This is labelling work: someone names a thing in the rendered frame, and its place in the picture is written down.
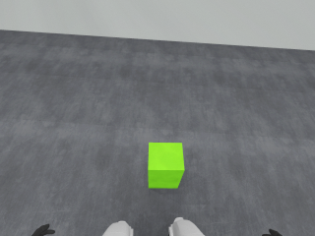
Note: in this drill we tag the right robot thigh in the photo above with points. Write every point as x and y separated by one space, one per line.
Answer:
184 227

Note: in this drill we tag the left robot hand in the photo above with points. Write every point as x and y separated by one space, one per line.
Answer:
43 230

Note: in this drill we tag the right robot shin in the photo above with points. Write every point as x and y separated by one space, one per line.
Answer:
178 218

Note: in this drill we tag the carton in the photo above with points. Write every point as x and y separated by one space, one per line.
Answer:
165 165

